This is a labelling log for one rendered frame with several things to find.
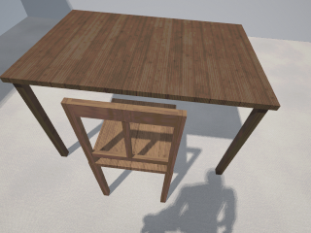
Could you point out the table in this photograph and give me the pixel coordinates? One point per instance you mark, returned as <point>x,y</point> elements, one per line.
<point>157,57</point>

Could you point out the chair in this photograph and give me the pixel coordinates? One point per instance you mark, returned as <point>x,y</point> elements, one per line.
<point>135,135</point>

